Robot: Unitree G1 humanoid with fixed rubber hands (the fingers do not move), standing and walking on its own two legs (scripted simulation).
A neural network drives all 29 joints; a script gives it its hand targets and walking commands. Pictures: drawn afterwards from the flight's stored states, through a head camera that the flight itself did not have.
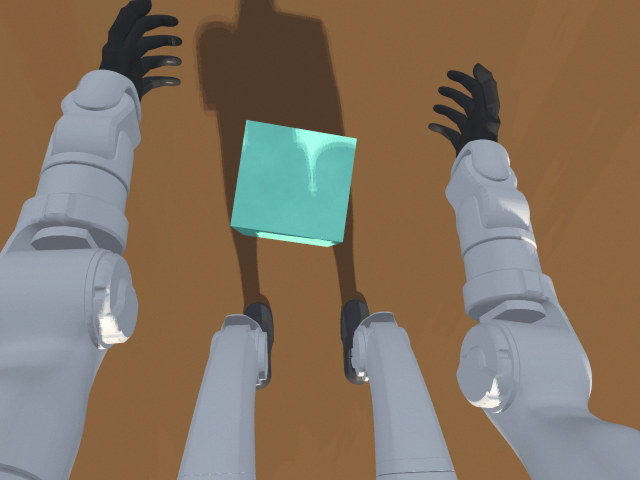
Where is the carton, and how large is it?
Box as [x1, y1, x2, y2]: [230, 120, 356, 246]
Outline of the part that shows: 246,120 230,225 241,233 247,235 324,246 341,242 343,237 356,139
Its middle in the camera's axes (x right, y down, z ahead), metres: -0.06 -0.11 +0.85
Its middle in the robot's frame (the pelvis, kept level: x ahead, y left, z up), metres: +0.49 +0.01 -0.51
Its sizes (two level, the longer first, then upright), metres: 0.210 0.200 0.250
